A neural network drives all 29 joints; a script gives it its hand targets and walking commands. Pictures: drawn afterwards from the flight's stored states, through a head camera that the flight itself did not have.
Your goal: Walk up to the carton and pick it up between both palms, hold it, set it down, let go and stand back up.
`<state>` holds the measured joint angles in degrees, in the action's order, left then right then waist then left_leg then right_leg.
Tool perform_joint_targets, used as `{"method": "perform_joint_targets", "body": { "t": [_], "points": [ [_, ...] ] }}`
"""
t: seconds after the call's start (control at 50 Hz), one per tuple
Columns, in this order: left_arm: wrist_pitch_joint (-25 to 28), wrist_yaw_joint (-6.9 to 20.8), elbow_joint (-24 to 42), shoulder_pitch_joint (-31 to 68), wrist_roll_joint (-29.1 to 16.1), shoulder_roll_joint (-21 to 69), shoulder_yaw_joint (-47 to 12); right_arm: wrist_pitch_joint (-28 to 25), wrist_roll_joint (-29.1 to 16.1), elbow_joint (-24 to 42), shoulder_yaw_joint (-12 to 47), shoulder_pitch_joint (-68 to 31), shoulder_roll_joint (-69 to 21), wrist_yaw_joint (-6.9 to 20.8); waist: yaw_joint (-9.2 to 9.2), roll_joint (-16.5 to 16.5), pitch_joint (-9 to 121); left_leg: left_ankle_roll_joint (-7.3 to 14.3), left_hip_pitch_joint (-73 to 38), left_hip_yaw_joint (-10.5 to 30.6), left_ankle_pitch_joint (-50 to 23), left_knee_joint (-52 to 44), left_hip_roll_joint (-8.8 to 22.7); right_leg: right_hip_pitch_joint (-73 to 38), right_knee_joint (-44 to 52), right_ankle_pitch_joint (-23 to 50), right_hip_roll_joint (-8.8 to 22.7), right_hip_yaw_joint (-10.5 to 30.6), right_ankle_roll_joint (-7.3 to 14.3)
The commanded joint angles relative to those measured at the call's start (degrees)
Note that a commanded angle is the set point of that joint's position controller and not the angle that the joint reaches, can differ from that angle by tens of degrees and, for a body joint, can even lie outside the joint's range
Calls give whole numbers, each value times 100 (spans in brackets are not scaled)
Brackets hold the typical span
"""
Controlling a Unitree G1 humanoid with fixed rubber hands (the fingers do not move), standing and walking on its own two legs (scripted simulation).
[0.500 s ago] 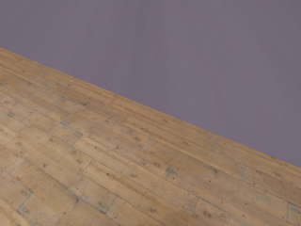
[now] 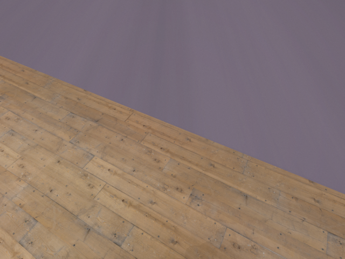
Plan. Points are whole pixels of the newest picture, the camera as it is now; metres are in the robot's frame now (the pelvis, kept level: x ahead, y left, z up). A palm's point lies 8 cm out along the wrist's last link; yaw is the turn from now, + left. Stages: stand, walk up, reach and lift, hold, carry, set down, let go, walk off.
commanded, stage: stand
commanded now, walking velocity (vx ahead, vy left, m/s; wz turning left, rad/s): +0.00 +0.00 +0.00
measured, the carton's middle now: out of the picture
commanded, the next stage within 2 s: walk up in 1.08 s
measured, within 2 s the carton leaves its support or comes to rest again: neither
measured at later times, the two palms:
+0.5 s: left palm out of the picture -0.03 +0.20 -0.15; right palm out of the picture -0.03 -0.20 -0.15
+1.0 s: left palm out of the picture -0.03 +0.20 -0.15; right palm out of the picture -0.03 -0.20 -0.15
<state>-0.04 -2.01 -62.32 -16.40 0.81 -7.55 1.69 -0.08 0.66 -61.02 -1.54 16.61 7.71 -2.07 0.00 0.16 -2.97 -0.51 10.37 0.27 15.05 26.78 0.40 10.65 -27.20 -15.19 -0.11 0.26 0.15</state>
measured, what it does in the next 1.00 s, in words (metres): stands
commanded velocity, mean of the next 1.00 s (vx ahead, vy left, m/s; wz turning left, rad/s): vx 0.00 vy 0.00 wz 0.00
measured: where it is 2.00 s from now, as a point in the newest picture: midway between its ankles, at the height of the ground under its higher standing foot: outside the picture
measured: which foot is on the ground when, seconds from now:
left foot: down 0.00-1.00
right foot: down 0.00-1.00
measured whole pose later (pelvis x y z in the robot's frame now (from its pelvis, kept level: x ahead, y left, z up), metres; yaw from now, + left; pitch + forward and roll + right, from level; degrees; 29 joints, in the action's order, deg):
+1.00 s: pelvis +0.00 +0.00 +0.00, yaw +0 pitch -1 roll +0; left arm 0.3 -2.4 -67.4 -17.2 0.6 -5.7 0.4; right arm -0.5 0.6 -66.2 -0.2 17.7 6.0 -2.5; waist 0.0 0.2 -2.6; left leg -0.3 10.4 0.2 14.4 25.6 0.3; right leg 10.5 -25.7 -14.3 0.1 0.4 -0.2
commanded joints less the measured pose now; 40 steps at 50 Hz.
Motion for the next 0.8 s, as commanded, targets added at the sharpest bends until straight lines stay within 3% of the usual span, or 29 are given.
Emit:
{"method": "perform_joint_targets", "body": {
  "t": [0.0,0.78],
  "points": [
    [54,-29,-39,-373,-3,-454,63,-57,-1,-26,-56,384,451,-28,1,-19,-135,243,118,337,-611,-513,357,100,514,730,394,402,151],
    [50,-61,-488,-582,-16,-230,-66,-61,-3,-485,73,625,241,-57,4,-4,-209,214,169,343,-570,-588,381,153,590,699,416,380,107]
  ]
}}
